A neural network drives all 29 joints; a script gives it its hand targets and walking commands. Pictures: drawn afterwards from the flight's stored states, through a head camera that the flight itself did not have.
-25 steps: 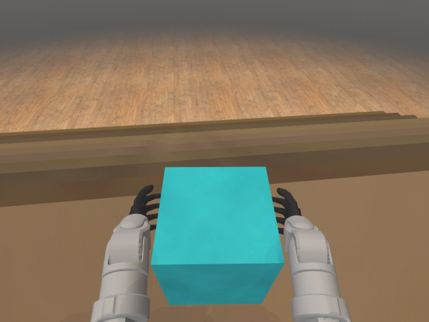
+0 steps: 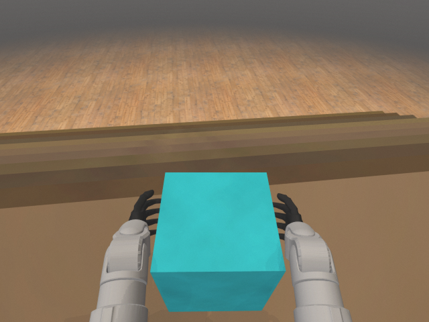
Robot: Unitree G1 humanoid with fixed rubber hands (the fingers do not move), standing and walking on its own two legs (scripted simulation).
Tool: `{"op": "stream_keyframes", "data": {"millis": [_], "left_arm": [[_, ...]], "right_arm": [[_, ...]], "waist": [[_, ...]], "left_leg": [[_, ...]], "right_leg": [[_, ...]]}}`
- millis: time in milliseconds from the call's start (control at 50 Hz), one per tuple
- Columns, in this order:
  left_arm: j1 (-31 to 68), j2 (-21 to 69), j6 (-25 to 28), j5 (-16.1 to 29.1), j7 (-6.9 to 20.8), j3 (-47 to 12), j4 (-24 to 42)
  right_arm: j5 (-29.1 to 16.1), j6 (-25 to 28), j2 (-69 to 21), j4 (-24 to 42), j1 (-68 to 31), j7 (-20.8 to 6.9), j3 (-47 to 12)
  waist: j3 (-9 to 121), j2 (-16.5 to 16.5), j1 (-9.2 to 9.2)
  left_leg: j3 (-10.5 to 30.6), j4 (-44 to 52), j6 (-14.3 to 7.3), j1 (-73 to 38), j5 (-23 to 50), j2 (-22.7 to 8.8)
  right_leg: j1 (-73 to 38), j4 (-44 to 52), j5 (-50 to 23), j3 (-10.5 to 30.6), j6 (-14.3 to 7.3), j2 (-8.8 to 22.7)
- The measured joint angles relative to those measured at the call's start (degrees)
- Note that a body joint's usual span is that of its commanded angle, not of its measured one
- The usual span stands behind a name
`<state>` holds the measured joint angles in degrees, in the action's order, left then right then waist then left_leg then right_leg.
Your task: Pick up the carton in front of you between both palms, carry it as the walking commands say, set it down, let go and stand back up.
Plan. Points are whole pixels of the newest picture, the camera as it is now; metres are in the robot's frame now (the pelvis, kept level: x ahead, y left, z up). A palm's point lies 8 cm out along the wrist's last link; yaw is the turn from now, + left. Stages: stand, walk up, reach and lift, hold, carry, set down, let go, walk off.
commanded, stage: hold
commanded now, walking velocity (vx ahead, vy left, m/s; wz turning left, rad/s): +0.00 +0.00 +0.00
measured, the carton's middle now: (215, 244) +0.29 +0.00 -0.03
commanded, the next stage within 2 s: carry in 0.06 s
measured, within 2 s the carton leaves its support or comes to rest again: neither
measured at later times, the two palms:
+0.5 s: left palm (135, 179) +0.37 +0.17 +0.08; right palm (277, 181) +0.37 -0.13 +0.08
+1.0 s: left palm (134, 116) +0.66 +0.24 +0.05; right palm (234, 115) +0.67 -0.06 +0.05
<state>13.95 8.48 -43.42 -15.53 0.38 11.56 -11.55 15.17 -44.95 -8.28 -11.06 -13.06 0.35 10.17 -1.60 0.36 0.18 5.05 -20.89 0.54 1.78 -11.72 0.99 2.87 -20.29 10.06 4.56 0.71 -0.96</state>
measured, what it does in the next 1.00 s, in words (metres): walks ahead: right foot, then left foot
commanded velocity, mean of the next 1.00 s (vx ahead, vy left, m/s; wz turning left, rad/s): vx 0.49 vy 0.00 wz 0.00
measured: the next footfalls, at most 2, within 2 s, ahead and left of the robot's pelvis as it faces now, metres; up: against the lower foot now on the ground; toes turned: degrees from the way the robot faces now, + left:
right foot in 0.52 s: +0.20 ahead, -0.08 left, +0.00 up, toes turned -8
left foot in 0.90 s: +0.49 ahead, +0.16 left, +0.00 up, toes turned +15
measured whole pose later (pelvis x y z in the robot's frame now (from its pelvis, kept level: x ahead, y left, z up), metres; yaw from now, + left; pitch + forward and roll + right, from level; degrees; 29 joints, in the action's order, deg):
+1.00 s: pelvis +0.39 +0.08 -0.02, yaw +1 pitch +5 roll +1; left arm 10.7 8.0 -69.3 -5.8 -5.3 9.0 18.4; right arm 6.2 -69.3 -7.9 16.2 -10.9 5.3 5.8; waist 3.8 -1.8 0.1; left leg -15.1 -31.7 -5.4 25.5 -11.3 -2.6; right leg 17.6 -62.4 25.6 -3.8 0.7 5.2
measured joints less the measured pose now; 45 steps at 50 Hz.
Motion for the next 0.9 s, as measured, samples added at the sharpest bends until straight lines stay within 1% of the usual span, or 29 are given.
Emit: {"op": "stream_keyframes", "data": {"millis": [40, 80, 100, 140, 180, 220, 240, 260, 300, 340, 380, 440, 500, 520, 540, 560, 580, 620, 640, 660, 700, 740, 800, 860, 880, 900], "left_arm": [[0.04, 0.01, 0.01, 0.03, -0.02, 0.03, -0.01], [0.16, 0.02, -0.31, 0.22, -0.21, -0.04, -0.01], [0.00, -0.01, -0.46, 0.43, -0.35, -0.20, 0.13], [-0.74, -0.15, -1.01, 1.06, -0.78, -1.04, 1.15], [-1.11, -0.24, -2.04, 1.94, -1.19, -1.92, 3.33], [-1.50, -0.30, -3.45, 2.91, -1.92, -3.01, 6.44], [-1.96, -0.38, -4.40, 3.47, -2.27, -3.52, 8.13], [-2.57, -0.49, -5.62, 4.01, -2.71, -3.96, 9.89], [-3.66, -0.82, -8.57, 5.06, -3.18, -4.00, 13.49], [-4.67, -1.88, -11.48, 6.47, -3.37, -3.87, 16.49], [-4.88, -2.61, -14.42, 8.03, -3.86, -4.10, 18.64], [-4.63, -2.43, -17.88, 9.64, -4.31, -4.20, 22.03], [-5.12, -0.74, -20.05, 9.67, -4.57, -4.25, 26.34], [-5.17, -0.59, -20.64, 9.49, -4.58, -4.83, 27.64], [-5.21, -0.68, -20.90, 9.33, -4.63, -5.87, 28.12], [-5.32, -0.77, -21.19, 9.16, -4.73, -6.85, 28.01], [-5.49, -0.85, -21.95, 9.08, -4.86, -7.45, 27.97], [-6.00, -0.93, -24.07, 9.17, -5.32, -7.71, 28.62], [-6.21, -0.95, -24.98, 9.25, -5.67, -7.61, 29.09], [-6.21, -0.95, -25.76, 9.32, -5.86, -7.33, 29.54], [-5.69, -0.91, -26.77, 9.47, -6.06, -6.56, 30.25], [-4.78, -0.81, -27.15, 9.59, -6.10, -5.75, 30.66], [-3.44, -0.64, -27.15, 9.79, -6.10, -4.93, 30.70], [-2.70, -0.52, -27.14, 9.91, -6.09, -4.64, 30.68], [-2.55, -0.49, -27.16, 9.90, -6.06, -4.50, 30.85], [-2.42, -0.49, -27.11, 9.87, -6.00, -4.25, 31.10]], "right_arm": [[0.00, 0.01, 0.00, 0.00, -0.03, 0.00, 0.03], [-0.19, -0.20, 0.02, 0.04, -0.02, 0.03, 0.17], [-0.43, -0.29, 0.05, 0.19, 0.19, 0.09, 0.18], [-1.11, -0.82, 0.21, 1.36, 1.03, 0.43, -0.28], [-2.13, -1.79, 0.38, 3.78, 1.62, 0.67, -0.48], [-3.56, -3.01, 0.78, 6.78, 2.07, 0.95, -0.86], [-4.37, -3.81, 1.04, 8.15, 2.35, 1.12, -1.19], [-5.13, -4.88, 1.18, 9.38, 2.59, 1.43, -1.63], [-6.17, -7.56, 1.11, 11.51, 2.52, 1.95, -2.50], [-6.46, -10.15, 0.42, 13.23, 2.54, 2.87, -3.68], [-6.82, -13.15, 0.50, 16.02, 3.30, 3.94, -5.12], [-7.57, -17.34, 0.73, 21.58, 4.47, 4.82, -5.66], [-8.30, -20.29, 0.81, 27.11, 5.50, 4.95, -5.20], [-8.60, -21.02, 0.85, 28.82, 5.79, 4.94, -4.88], [-8.92, -21.52, 0.92, 30.09, 6.23, 4.91, -4.32], [-9.23, -22.07, 0.97, 30.86, 6.82, 4.90, -3.72], [-9.43, -22.91, 0.98, 31.27, 7.28, 4.90, -3.37], [-9.72, -24.79, 0.98, 31.24, 7.31, 5.05, -3.27], [-9.88, -25.56, 0.97, 31.00, 7.00, 5.12, -3.33], [-9.96, -26.14, 0.95, 30.75, 6.54, 5.15, -3.39], [-9.96, -26.76, 0.83, 30.41, 5.45, 5.16, -3.42], [-9.82, -26.91, 0.73, 30.31, 4.32, 5.16, -3.40], [-9.59, -26.78, 0.59, 30.52, 3.31, 5.15, -3.16], [-9.45, -26.71, 0.55, 30.97, 3.11, 5.14, -3.03], [-9.42, -26.70, 0.52, 31.05, 2.91, 5.13, -3.05], [-9.39, -26.60, 0.46, 30.96, 2.52, 5.12, -3.09]], "waist": [[-0.04, 0.00, -0.01], [1.76, -0.08, -0.09], [2.89, -0.12, -0.16], [5.11, -0.16, -0.38], [6.67, -0.30, -0.76], [7.72, -0.79, -1.07], [8.24, -1.15, -1.05], [8.86, -1.55, -0.95], [10.32, -1.76, -0.62], [11.46, -1.04, -0.11], [11.73, 0.11, 0.21], [11.19, 1.48, 0.16], [10.56, 2.03, -0.22], [10.44, 1.84, -0.46], [10.62, 2.07, -0.61], [10.83, 2.16, -0.64], [10.90, 1.71, -0.67], [10.75, 0.47, -0.51], [10.56, 0.04, -0.31], [10.30, -0.35, -0.05], [9.72, -0.92, 0.57], [9.22, -1.21, 1.12], [8.76, -1.21, 1.55], [8.41, -1.38, 1.72], [8.20, -1.55, 1.66], [7.95, -1.64, 1.54]], "left_leg": [[-0.01, -0.08, -0.01, 0.08, 0.00, 0.02], [0.10, -2.12, 0.05, 2.89, -0.73, 0.15], [0.17, -3.62, 0.05, 4.51, -2.21, 0.19], [0.14, -6.50, -0.06, 7.49, -7.62, 0.06], [-0.84, -8.80, -0.26, 10.40, -10.04, -0.60], [-2.62, -10.05, -0.39, 12.40, -9.50, -1.11], [-3.34, -10.03, -0.47, 12.70, -8.48, -1.05], [-3.98, -9.60, -0.58, 12.61, -7.58, -0.81], [-4.95, -8.43, -0.92, 12.31, -5.09, -0.46], [-5.89, -7.90, -1.34, 11.95, -5.79, -0.96], [-5.99, -5.63, -1.48, 10.69, -6.48, -1.91], [-5.37, -2.10, -0.94, 8.42, -6.20, -3.17], [-4.82, -2.76, -0.29, 6.67, -8.63, -3.70], [-4.54, -5.32, -0.09, 6.87, -10.69, -3.56], [-5.22, -10.50, -0.06, 8.63, -13.09, -4.05], [-5.89, -17.27, -0.37, 11.43, -14.47, -4.30], [-6.60, -24.14, -0.90, 14.62, -15.44, -4.07], [-8.53, -34.02, -1.68, 20.76, -15.02, -3.97], [-9.40, -35.85, -1.73, 23.28, -13.57, -4.29], [-10.14, -35.83, -1.57, 25.39, -11.73, -4.68], [-11.08, -32.39, -0.91, 28.71, -7.95, -5.39], [-11.71, -26.57, -0.40, 30.86, -4.38, -5.83], [-13.11, -17.21, -0.35, 31.92, 0.42, -5.89], [-15.72, -10.08, -1.03, 30.15, 4.54, -5.20], [-16.99, -8.06, -1.31, 28.61, 4.79, -4.67], [-18.03, -6.80, -2.17, 26.81, 5.67, -4.19]], "right_leg": [[0.09, -0.10, 0.01, 0.01, 0.01, 0.01], [2.80, -2.07, 0.77, -0.19, 0.11, 0.00], [4.29, -3.36, 2.12, -0.38, 0.15, 0.01], [6.70, -5.25, 6.55, -0.95, 0.09, 0.07], [8.49, -5.67, 6.83, -1.71, -0.12, 0.30], [10.01, -6.48, 4.24, -2.31, -0.27, 0.97], [10.60, -7.36, 4.24, -2.35, -0.13, 1.45], [11.04, -8.28, 5.30, -2.19, 0.03, 1.96], [12.70, -11.75, 10.34, -2.38, -0.20, 2.82], [15.80, -17.18, 14.74, -5.14, -0.21, 3.29], [18.50, -19.58, 16.73, -7.96, -0.41, 2.88], [20.85, -16.69, 13.86, -11.25, -0.49, 1.69], [19.28, -7.28, 7.00, -14.73, -0.28, 0.67], [17.89, -4.50, 3.95, -15.43, -0.97, 0.67], [17.66, -4.75, -0.40, -16.22, -2.21, 0.73], [17.74, -6.49, -0.18, -16.90, -3.29, 0.85], [17.24, -7.42, 1.65, -17.26, -4.00, 1.21], [14.93, -6.27, 4.42, -17.31, -4.34, 1.85], [13.35, -4.70, 4.77, -17.17, -4.05, 2.00], [11.63, -2.80, 4.48, -16.99, -3.47, 2.16], [8.23, 0.76, 4.20, -16.60, -2.89, 2.44], [5.10, 3.33, 4.64, -16.23, -2.33, 2.83], [0.76, 4.96, 6.88, -15.98, -0.91, 3.58], [-3.31, 3.84, 11.11, -15.71, 1.00, 4.65], [-4.14, 1.78, 13.41, -15.41, 1.76, 5.33], [-4.19, -2.12, 16.31, -14.92, 2.30, 6.16]]}}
